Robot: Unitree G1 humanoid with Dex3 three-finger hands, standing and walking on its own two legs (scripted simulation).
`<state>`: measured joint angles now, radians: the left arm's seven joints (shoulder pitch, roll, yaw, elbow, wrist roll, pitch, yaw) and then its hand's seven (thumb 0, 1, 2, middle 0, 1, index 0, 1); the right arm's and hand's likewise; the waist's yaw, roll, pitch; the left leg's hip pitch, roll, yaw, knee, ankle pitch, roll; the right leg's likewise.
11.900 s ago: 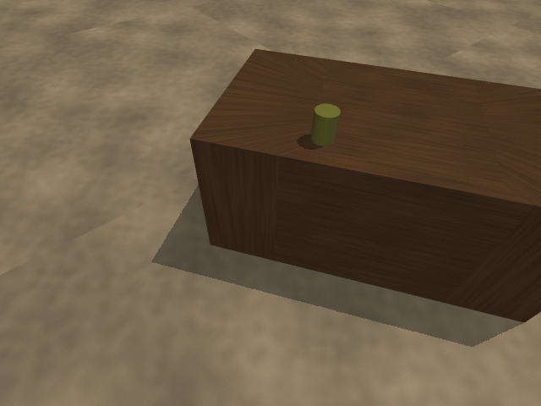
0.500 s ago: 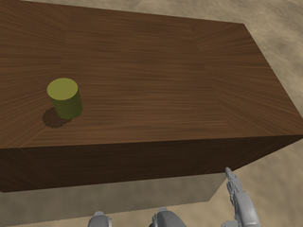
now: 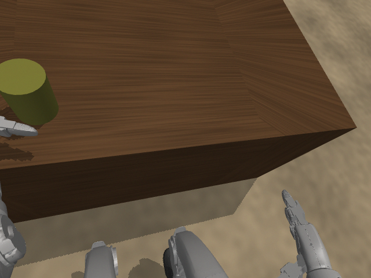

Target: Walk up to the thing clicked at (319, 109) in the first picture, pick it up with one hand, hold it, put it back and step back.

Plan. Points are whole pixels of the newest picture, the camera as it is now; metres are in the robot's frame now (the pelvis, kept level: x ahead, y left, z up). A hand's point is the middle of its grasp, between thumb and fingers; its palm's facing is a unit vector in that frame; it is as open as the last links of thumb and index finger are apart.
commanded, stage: close in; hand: left
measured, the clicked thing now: (29, 94) +0.52 +0.22 +0.00
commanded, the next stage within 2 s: rest palm in 0.28 s
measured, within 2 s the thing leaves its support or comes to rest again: leaves its support in 1.82 s
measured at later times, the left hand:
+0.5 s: hand (24, 98) +0.50 +0.22 +0.01, palm faces +0.23 -0.97 +0.01, open 17.5 cm
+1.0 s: hand (22, 85) +0.52 +0.23 +0.02, palm faces +0.25 -0.97 -0.01, open 14.0 cm
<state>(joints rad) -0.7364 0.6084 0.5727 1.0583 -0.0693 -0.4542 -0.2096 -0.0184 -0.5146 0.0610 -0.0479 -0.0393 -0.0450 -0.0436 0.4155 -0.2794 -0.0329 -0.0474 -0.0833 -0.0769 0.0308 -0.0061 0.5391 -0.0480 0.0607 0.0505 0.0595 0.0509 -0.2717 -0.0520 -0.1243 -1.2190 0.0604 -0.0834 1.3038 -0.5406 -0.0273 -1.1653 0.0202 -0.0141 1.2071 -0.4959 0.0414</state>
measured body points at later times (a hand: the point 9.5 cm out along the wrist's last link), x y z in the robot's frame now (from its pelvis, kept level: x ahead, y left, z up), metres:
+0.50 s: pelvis +0.00 -0.01 +0.00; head +0.15 +0.05 +0.42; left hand +0.48 +0.28 +0.01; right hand +0.16 -0.27 +0.02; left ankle +0.03 +0.13 -0.62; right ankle +0.04 -0.15 -0.62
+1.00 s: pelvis +0.00 -0.01 +0.00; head +0.16 +0.05 +0.41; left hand +0.50 +0.28 +0.02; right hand +0.16 -0.26 +0.02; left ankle +0.03 +0.13 -0.62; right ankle +0.04 -0.15 -0.62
